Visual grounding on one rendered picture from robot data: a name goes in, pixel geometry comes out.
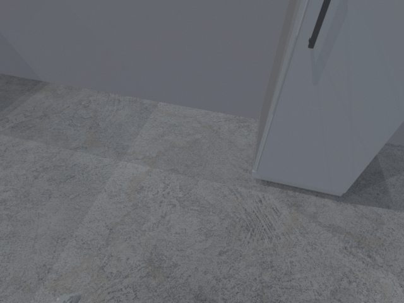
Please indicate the fridge door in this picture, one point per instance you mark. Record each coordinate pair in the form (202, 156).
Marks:
(341, 101)

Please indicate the handle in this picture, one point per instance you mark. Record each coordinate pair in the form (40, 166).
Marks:
(319, 22)

